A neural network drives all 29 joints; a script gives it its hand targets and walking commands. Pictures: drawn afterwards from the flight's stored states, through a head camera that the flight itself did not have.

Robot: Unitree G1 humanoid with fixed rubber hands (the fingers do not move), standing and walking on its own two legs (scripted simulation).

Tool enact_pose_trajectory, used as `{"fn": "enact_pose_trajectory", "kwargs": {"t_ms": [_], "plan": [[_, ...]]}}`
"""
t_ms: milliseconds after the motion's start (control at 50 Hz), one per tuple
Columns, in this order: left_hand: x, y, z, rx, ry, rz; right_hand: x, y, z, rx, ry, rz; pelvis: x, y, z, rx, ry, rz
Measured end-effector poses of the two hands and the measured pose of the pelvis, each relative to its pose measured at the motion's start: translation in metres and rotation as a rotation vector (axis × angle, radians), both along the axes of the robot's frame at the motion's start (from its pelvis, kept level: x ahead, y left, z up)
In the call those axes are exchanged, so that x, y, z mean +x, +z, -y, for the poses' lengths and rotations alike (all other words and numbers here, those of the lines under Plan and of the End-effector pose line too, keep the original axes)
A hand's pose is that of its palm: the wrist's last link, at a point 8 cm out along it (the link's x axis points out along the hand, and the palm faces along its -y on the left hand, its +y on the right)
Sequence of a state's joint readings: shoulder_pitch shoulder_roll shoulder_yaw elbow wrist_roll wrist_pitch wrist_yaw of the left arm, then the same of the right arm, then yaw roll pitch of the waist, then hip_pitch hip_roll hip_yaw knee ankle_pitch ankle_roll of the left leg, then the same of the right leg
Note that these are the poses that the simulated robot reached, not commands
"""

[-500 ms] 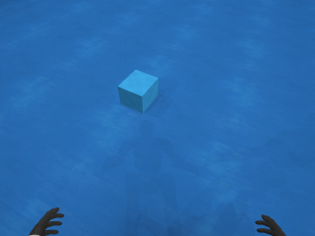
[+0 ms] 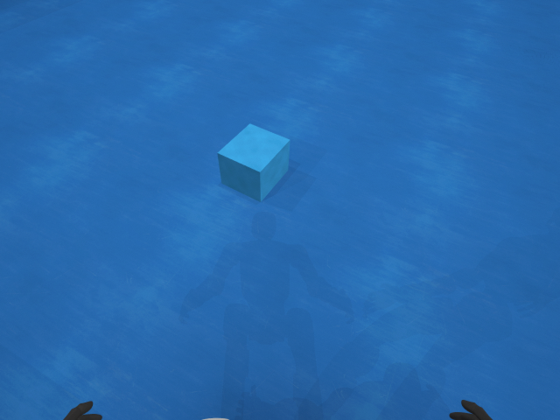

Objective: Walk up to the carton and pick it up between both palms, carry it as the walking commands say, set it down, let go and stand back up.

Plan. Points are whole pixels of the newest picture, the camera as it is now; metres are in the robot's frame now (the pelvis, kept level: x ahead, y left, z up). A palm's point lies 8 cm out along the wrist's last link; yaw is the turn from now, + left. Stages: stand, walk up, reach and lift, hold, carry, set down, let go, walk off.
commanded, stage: walk up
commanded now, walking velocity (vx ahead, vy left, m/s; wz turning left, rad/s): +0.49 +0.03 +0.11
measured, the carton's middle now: (255, 162) +1.31 +0.15 -0.68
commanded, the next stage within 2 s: none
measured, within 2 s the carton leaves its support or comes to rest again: neither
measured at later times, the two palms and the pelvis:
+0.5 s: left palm (169, 279) +0.36 +0.23 -0.13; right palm out of the picture +0.06 -0.22 -0.13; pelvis +0.18 +0.01 -0.01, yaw +0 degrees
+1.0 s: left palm (132, 301) +0.32 +0.28 -0.13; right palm (367, 203) +0.58 -0.18 -0.12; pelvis +0.42 +0.04 -0.01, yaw +0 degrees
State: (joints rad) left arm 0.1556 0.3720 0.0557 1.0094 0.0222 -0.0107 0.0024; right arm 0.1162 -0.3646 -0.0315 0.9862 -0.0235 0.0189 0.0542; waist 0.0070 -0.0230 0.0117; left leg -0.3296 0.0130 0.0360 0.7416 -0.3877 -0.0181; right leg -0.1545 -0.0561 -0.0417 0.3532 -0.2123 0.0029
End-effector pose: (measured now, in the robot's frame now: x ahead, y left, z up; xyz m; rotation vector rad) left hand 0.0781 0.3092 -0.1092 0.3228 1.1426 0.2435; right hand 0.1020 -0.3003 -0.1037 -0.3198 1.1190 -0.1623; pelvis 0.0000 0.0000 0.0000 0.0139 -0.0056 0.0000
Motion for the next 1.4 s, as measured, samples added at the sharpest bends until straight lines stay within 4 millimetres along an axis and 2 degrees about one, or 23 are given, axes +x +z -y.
{"fn": "enact_pose_trajectory", "kwargs": {"t_ms": [60, 100, 140, 180, 220, 260, 340, 440, 520, 560, 600, 680, 760, 820, 880, 940, 980, 1040, 1080, 1140, 1220, 1320, 1400], "plan": [[-0.020, -0.011, -0.003, -0.038, 0.032, -0.061, 0.008, -0.001, -0.024, 0.030, 0.009, 0.004, 0.010, 0.001, -0.010, 0.005, 0.003, -0.001], [-0.025, -0.022, -0.006, -0.068, 0.041, -0.098, 0.006, -0.006, -0.040, 0.038, -0.002, -0.011, 0.020, -0.003, -0.020, -0.002, 0.013, 0.001], [-0.022, -0.036, -0.011, -0.090, 0.022, -0.129, -0.004, -0.019, -0.051, 0.027, -0.027, -0.032, 0.029, -0.014, -0.033, -0.024, 0.014, -0.001], [-0.004, -0.041, -0.011, -0.110, 0.000, -0.126, -0.028, -0.025, -0.061, 0.025, -0.071, -0.093, 0.038, -0.016, -0.039, -0.019, 0.010, 0.003], [0.027, -0.037, -0.005, -0.137, -0.026, -0.082, -0.055, -0.022, -0.070, 0.032, -0.111, -0.176, 0.051, -0.010, -0.041, -0.023, 0.008, 0.006], [0.060, -0.032, 0.003, -0.164, -0.058, -0.038, -0.073, -0.015, -0.077, 0.037, -0.150, -0.237, 0.066, -0.005, -0.042, -0.031, 0.009, 0.007], [0.125, -0.028, 0.023, -0.210, -0.103, 0.018, -0.086, -0.007, -0.086, 0.045, -0.217, -0.313, 0.099, 0.000, -0.038, -0.049, 0.010, 0.003], [0.222, -0.024, 0.058, -0.250, -0.169, 0.105, -0.067, -0.011, -0.086, 0.070, -0.285, -0.371, 0.145, -0.004, -0.023, -0.048, 0.003, -0.003], [0.305, -0.020, 0.089, -0.227, -0.222, 0.199, -0.035, -0.033, -0.073, 0.101, -0.311, -0.426, 0.191, -0.019, -0.006, -0.031, 0.003, -0.013], [0.333, -0.025, 0.095, -0.189, -0.211, 0.232, -0.012, -0.051, -0.063, 0.118, -0.294, -0.454, 0.218, -0.033, 0.006, -0.017, 0.019, -0.014], [0.334, -0.029, 0.094, -0.152, -0.182, 0.196, 0.029, -0.062, -0.052, 0.128, -0.260, -0.428, 0.235, -0.034, 0.013, -0.016, 0.022, -0.016], [0.287, -0.024, 0.072, -0.091, -0.057, 0.015, 0.135, -0.064, -0.036, 0.144, -0.177, -0.286, 0.271, -0.020, 0.016, -0.003, 0.022, -0.001], [0.242, -0.013, 0.057, -0.067, 0.067, -0.115, 0.233, -0.056, -0.035, 0.158, -0.074, -0.185, 0.306, -0.008, 0.013, 0.008, 0.016, 0.011], [0.219, -0.008, 0.052, -0.070, 0.139, -0.191, 0.299, -0.047, -0.046, 0.169, -0.006, -0.120, 0.332, -0.002, 0.006, 0.013, 0.012, 0.013], [0.210, -0.006, 0.049, -0.089, 0.190, -0.256, 0.363, -0.036, -0.065, 0.184, 0.058, -0.048, 0.358, 0.000, -0.005, 0.011, 0.006, 0.010], [0.216, -0.011, 0.042, -0.114, 0.218, -0.304, 0.425, -0.027, -0.091, 0.194, 0.109, 0.025, 0.386, -0.002, -0.020, 0.002, 0.003, 0.003], [0.230, -0.017, 0.032, -0.131, 0.226, -0.324, 0.463, -0.022, -0.108, 0.190, 0.132, 0.068, 0.407, -0.005, -0.032, -0.007, 0.005, -0.004], [0.265, -0.038, 0.009, -0.161, 0.215, -0.334, 0.509, -0.023, -0.128, 0.149, 0.133, 0.134, 0.443, -0.019, -0.056, -0.027, 0.003, -0.011], [0.302, -0.052, -0.008, -0.167, 0.176, -0.315, 0.517, -0.029, -0.133, 0.114, 0.096, 0.135, 0.462, -0.027, -0.068, -0.019, 0.011, -0.010], [0.386, -0.051, -0.026, -0.165, 0.106, -0.193, 0.493, -0.030, -0.133, 0.088, 0.028, 0.031, 0.489, -0.019, -0.079, -0.015, 0.005, -0.007], [0.488, -0.042, -0.032, -0.182, 0.014, -0.077, 0.452, -0.021, -0.133, 0.068, -0.088, -0.095, 0.526, -0.007, -0.086, -0.026, 0.005, 0.000], [0.589, -0.032, -0.019, -0.215, -0.067, -0.001, 0.414, -0.015, -0.141, 0.069, -0.205, -0.249, 0.571, 0.000, -0.085, -0.036, 0.006, 0.005], [0.664, -0.024, 0.004, -0.238, -0.126, 0.069, 0.409, -0.016, -0.147, 0.097, -0.267, -0.340, 0.607, 0.000, -0.078, -0.033, 0.001, 0.007]]}}
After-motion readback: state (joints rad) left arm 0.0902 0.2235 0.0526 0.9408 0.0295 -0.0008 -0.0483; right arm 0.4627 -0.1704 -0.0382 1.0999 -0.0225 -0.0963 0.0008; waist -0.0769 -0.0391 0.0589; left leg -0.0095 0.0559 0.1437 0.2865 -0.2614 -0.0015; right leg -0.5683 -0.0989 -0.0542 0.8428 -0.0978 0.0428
